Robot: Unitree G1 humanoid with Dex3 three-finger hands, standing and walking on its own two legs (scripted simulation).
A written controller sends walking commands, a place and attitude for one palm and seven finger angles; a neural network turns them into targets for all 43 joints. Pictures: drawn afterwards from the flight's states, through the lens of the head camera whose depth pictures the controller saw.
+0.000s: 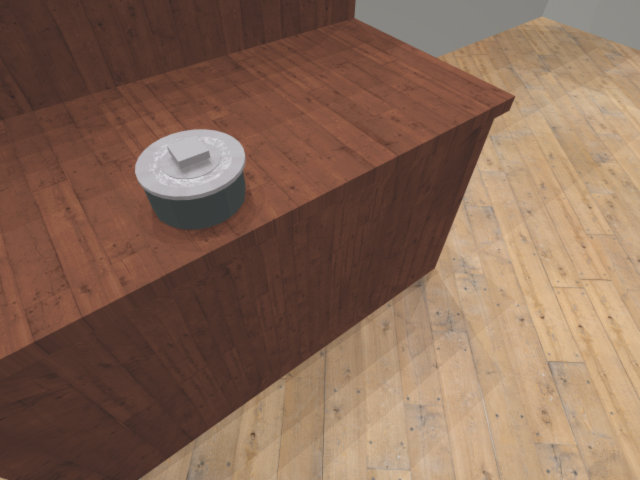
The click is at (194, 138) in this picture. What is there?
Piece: lid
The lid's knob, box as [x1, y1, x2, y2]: [167, 136, 210, 168]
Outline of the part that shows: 196,136 167,145 170,154 180,168 210,157 208,150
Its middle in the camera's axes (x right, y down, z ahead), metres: -0.22 -0.14 +0.64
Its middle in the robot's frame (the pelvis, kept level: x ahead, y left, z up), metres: +0.58 +0.25 +0.08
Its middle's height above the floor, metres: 0.85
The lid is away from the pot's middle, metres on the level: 0.00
